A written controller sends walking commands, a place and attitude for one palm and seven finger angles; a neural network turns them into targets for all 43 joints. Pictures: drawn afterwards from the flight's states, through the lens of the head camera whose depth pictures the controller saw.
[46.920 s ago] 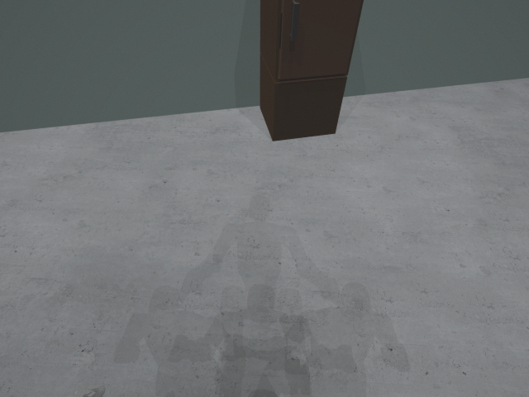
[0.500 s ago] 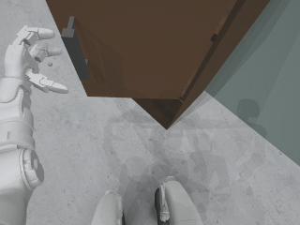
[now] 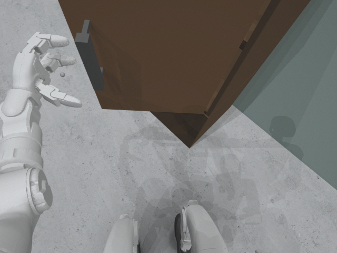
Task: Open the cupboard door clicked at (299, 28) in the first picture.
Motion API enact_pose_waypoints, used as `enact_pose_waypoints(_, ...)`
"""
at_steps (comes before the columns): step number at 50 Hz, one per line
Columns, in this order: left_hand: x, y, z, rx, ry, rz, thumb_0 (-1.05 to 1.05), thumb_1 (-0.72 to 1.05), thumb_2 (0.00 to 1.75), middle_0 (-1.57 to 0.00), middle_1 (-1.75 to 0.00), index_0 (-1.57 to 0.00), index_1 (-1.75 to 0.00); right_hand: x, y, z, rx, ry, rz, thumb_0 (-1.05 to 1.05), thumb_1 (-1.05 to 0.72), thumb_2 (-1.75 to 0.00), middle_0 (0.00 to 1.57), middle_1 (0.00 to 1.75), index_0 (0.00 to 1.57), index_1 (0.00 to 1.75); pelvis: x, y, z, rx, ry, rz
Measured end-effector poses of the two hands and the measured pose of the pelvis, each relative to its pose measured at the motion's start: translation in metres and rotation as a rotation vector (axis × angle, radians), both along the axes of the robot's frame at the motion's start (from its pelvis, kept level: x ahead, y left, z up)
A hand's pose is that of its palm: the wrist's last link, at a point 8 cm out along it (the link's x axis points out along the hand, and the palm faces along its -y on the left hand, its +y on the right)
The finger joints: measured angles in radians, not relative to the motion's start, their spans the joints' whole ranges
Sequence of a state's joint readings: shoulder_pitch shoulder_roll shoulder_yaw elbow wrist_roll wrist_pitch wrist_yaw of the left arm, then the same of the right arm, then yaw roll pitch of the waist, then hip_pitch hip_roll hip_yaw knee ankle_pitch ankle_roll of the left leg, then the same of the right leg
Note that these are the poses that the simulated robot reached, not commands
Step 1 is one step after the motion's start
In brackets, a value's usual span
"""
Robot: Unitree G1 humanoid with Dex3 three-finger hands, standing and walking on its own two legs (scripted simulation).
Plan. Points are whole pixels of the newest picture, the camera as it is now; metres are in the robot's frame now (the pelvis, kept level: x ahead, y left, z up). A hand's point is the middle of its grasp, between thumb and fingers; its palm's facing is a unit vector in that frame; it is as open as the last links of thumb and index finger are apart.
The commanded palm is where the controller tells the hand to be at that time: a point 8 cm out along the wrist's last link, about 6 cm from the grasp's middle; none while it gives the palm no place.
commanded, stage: slide the fingers in behind the handle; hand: left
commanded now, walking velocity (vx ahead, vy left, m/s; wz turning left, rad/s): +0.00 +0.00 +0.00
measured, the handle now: (93, 58) +0.55 +0.14 +0.06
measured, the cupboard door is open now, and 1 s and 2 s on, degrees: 44 44 43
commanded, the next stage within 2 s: close the thumb around the handle in 1.62 s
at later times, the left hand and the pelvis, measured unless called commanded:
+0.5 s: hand (78, 72) +0.51 +0.17 +0.06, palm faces -0.08 -1.00 -0.03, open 14.0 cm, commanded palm +0.48 +0.22 +0.06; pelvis -0.01 +0.00 +0.00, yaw +0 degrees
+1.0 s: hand (96, 74) +0.50 +0.14 +0.06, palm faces -0.09 -1.00 -0.03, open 14.0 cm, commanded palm +0.48 +0.18 +0.06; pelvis +0.00 +0.00 +0.00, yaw +0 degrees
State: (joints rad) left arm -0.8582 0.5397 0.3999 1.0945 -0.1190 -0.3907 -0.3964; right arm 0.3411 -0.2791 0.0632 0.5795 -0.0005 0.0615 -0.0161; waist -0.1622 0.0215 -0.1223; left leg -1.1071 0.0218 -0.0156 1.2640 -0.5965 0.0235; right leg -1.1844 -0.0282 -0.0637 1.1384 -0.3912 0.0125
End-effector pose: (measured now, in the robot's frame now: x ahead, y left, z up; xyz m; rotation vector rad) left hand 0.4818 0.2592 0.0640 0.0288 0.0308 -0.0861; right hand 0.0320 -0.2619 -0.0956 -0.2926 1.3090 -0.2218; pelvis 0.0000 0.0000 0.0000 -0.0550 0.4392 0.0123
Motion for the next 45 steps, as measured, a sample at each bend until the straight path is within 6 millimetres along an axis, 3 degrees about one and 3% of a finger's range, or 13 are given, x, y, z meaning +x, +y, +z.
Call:
enact_pose_waypoints(26,0.008,-0.031,-0.004,0.0,-0.013,0.003,-0.01,-0.5,0.3,-0.3,-1.2,-0.3,-1.21,-0.017,0.001,-0.003,0.007,0.015,-0.019,0.0,-0.9,-0.9,0.2,0.3,0.21,0.3,-0.005,0.001,-0.003,0.006,0.003,-0.002)
enact_pose_waypoints(45,0.005,-0.063,-0.003,-0.001,-0.011,-0.012,-0.01,-0.5,0.3,-0.3,-1.2,-0.3,-1.2,-0.003,0.002,-0.004,0.038,-0.003,-0.016,0.0,-0.9,-0.9,0.2,0.3,0.21,0.3,0.003,-0.002,0.003,0.016,-0.009,-0.001)
